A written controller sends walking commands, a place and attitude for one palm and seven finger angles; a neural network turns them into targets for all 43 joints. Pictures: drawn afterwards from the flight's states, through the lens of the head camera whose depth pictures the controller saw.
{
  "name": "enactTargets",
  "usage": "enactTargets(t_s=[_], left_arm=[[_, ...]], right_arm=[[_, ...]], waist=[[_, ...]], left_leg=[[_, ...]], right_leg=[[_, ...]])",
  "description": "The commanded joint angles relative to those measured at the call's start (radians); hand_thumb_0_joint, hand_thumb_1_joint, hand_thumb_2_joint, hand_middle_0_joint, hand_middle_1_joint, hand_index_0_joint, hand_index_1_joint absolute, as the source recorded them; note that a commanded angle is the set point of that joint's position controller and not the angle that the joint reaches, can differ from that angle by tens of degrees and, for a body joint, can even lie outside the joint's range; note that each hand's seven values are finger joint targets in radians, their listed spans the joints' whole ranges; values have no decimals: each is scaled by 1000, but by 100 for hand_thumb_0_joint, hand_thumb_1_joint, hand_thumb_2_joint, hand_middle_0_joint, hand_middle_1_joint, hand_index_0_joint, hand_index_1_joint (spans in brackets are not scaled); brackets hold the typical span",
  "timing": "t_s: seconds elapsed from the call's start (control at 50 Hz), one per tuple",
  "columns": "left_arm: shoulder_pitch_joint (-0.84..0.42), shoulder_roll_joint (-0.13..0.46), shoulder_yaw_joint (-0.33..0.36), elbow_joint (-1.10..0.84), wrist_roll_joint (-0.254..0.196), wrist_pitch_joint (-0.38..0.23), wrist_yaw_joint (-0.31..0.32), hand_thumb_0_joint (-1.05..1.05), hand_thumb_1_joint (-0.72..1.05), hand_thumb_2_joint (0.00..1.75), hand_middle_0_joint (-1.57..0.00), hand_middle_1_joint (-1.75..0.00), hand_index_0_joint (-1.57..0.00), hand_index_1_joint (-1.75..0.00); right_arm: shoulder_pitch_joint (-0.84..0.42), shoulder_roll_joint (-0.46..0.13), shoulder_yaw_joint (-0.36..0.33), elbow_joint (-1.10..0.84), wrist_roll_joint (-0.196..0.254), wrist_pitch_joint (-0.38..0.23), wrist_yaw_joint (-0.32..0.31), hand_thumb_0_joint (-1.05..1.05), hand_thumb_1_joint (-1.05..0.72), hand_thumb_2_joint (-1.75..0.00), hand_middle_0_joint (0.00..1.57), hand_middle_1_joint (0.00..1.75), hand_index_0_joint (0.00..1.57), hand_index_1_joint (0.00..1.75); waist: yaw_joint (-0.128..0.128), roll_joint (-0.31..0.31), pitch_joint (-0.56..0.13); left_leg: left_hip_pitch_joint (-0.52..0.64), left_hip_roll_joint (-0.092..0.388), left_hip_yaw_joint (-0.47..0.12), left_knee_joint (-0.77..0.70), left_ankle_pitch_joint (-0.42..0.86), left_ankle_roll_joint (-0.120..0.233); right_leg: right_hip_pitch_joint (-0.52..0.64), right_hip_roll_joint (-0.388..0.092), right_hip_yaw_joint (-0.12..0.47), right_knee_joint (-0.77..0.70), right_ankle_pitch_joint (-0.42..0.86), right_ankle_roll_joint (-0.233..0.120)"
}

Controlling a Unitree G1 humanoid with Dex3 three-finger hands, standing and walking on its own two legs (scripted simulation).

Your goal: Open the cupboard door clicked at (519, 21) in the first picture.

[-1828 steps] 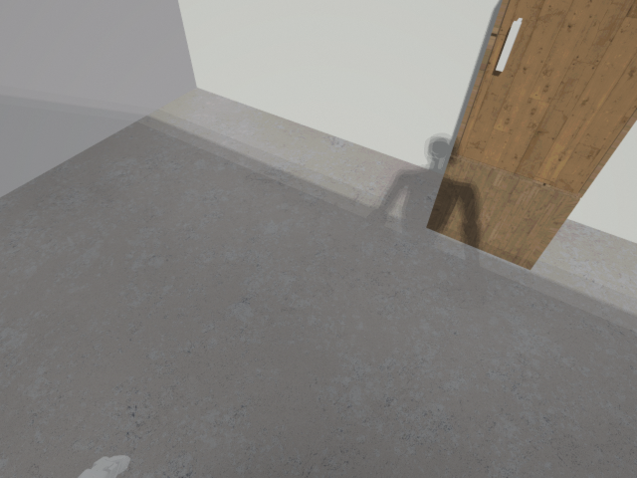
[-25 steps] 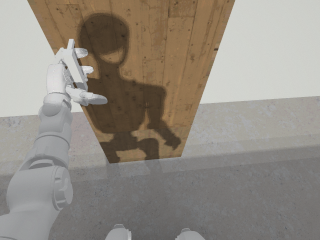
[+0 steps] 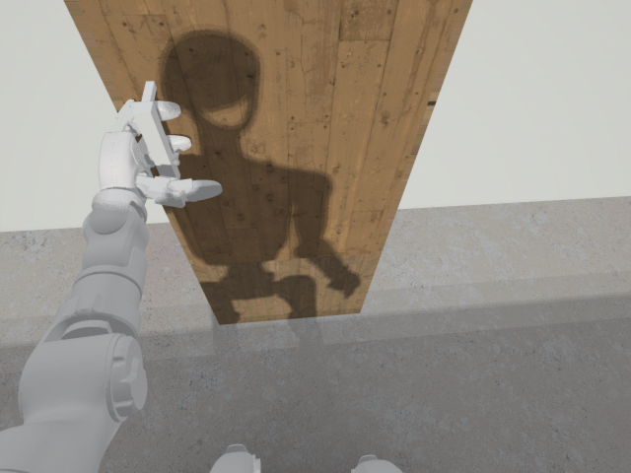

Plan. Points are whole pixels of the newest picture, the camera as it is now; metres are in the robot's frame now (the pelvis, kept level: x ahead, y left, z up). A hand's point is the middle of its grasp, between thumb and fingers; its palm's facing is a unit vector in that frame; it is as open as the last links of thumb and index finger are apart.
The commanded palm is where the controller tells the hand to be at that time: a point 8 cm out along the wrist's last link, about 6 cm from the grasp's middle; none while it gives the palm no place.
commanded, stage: close the thumb around the handle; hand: left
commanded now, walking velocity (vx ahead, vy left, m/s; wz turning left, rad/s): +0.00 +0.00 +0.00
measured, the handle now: (161, 136) +0.53 +0.18 +0.11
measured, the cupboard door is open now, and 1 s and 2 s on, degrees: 0 11 35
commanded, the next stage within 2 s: pull the door open along its arc in 0.48 s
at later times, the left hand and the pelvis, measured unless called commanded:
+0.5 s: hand (177, 162) +0.48 +0.15 +0.11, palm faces +0.02 -1.00 +0.00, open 5.4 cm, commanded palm +0.45 +0.21 +0.11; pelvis +0.00 +0.00 +0.00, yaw +0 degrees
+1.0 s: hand (184, 205) +0.41 +0.14 +0.10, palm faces +0.00 -1.00 +0.01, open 5.6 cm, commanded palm +0.35 +0.19 +0.11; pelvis +0.02 +0.00 +0.01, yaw -1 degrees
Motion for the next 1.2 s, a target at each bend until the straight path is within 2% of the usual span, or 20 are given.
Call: enactTargets(t_s=[0.0,0.02,0.22,0.26,0.3,0.36,0.38,0.44,0.52,0.56,0.58,0.74,0.84,0.9,0.96,0.98,1.0,1.06,1.12,1.18], left_arm=[[-440,201,11,-220,-17,-73,-3,0,17,59,-35,-127,-35,-127],[-451,228,29,-234,-14,-78,-2,0,23,61,-35,-128,-35,-128],[-495,195,-1,-210,-22,-73,-10,0,79,85,-39,-134,-39,-134],[-498,228,18,-192,-17,-75,-8,0,90,90,-40,-135,-40,-135],[-500,234,23,-189,-15,-75,-9,0,90,90,-40,-135,-40,-135],[-480,248,36,-199,-10,-83,-10,0,90,90,-40,-135,-40,-135],[-493,216,11,-215,-15,-83,-13,0,90,90,-40,-135,-40,-135],[-481,258,46,-212,-18,-81,-15,0,90,90,-40,-135,-40,-135],[-458,246,47,-206,-18,-69,0,0,90,90,-40,-135,-40,-135],[-488,194,-3,-210,-11,-68,1,0,90,90,-40,-135,-40,-135],[-473,215,20,-209,-8,-69,4,0,90,90,-40,-135,-40,-135],[-241,164,10,-353,-38,-64,-5,0,90,90,-40,-135,-40,-135],[7,90,-32,-508,-65,-39,-3,0,90,90,-40,-135,-40,-135],[154,57,-55,-604,-77,-11,0,0,90,90,-40,-135,-40,-135],[303,29,-79,-729,-77,1,6,0,90,90,-40,-135,-40,-135],[329,-9,8,-804,-130,17,105,0,90,90,-40,-135,-40,-135],[410,-75,-81,-856,-102,33,142,0,90,90,-40,-135,-40,-135],[561,-107,-84,-985,-74,66,258,0,90,90,-40,-135,-40,-135],[638,-173,-175,-1094,6,91,357,0,90,90,-40,-135,-40,-135],[681,-259,-243,-1201,46,125,465,0,90,90,-40,-135,-40,-135]], right_arm=[[98,-156,-58,-71,0,-25,-9,0,-90,-90,20,30,20,30],[102,-160,-59,-72,-1,-24,-11,0,-90,-90,20,30,20,30],[96,-159,-56,-70,1,-26,-14,0,-90,-90,20,30,20,30],[93,-162,-56,-64,1,-27,-18,0,-90,-90,20,30,20,30],[99,-163,-57,-64,1,-27,-18,0,-90,-90,20,30,20,30],[100,-161,-58,-65,0,-27,-18,0,-90,-90,20,30,20,30],[99,-159,-56,-69,1,-28,-15,0,-90,-90,20,30,20,30],[103,-164,-58,-68,2,-25,-17,0,-90,-90,20,30,20,30],[104,-163,-58,-72,0,-23,-15,0,-90,-90,20,30,20,30],[102,-156,-58,-68,-1,-23,-13,0,-90,-90,20,30,20,30],[109,-162,-62,-70,0,-23,-12,0,-90,-90,20,30,20,30],[72,-152,-66,-115,8,-25,-2,0,-90,-90,20,30,20,30],[22,-138,-65,-159,22,-30,4,0,-90,-90,20,30,20,30],[-7,-133,-64,-184,26,-34,6,0,-90,-90,20,30,20,30],[-45,-119,-61,-212,28,-39,8,0,-90,-90,20,30,20,30],[-78,-90,-56,-225,26,-47,8,0,-90,-90,20,30,20,30],[-89,-88,-54,-232,25,-53,15,0,-90,-90,20,30,20,30],[-121,-75,-50,-247,14,-58,26,0,-90,-90,20,30,20,30],[-145,-68,-49,-260,-4,-49,30,0,-90,-90,20,30,20,30],[-196,-49,-40,-277,-20,-36,28,0,-90,-90,20,30,20,30]], waist=[[-10,33,-389],[-8,35,-390],[-24,26,-359],[-22,30,-369],[-23,15,-375],[-7,61,-416],[-18,56,-418],[-8,45,-420],[-6,29,-387],[-22,53,-377],[-13,32,-391],[39,28,-442],[75,8,-390],[86,-48,-334],[110,-19,-308],[178,-23,-318],[153,5,-303],[172,-41,-265],[149,-75,-219],[153,-64,-208]], left_leg=[[385,-60,36,-68,300,56],[380,-60,36,-66,299,58],[368,-63,33,-74,245,60],[363,-60,32,-73,236,59],[361,-59,30,-72,243,60],[384,-60,32,-66,281,56],[389,-61,34,-66,281,58],[377,-58,32,-67,284,57],[361,-61,35,-70,270,59],[381,-57,30,-71,279,55],[383,-55,26,-73,278,54],[414,-62,52,-88,338,56],[405,-66,73,-118,344,58],[388,-68,83,-137,331,62],[409,-71,90,-156,342,60],[395,-71,93,-171,358,49],[429,-71,96,-177,366,46],[426,-70,93,-184,395,43],[438,-68,86,-189,377,46],[455,-70,87,-196,346,42]], right_leg=[[57,49,-60,-120,414,-31],[59,48,-60,-116,414,-32],[36,47,-58,-131,365,-30],[33,44,-55,-130,353,-30],[36,45,-55,-128,358,-28],[45,44,-55,-115,385,-33],[39,45,-55,-120,388,-30],[54,46,-56,-115,396,-30],[56,48,-58,-121,385,-31],[25,48,-64,-119,380,-31],[24,49,-65,-118,371,-31],[124,52,-64,-123,463,-34],[196,48,-67,-141,514,-33],[231,46,-68,-157,543,-27],[260,39,-70,-158,557,-28],[297,37,-83,-164,543,-29],[292,37,-87,-162,540,-29],[322,31,-92,-166,572,-27],[316,24,-92,-173,551,-24],[321,14,-89,-188,525,-26]])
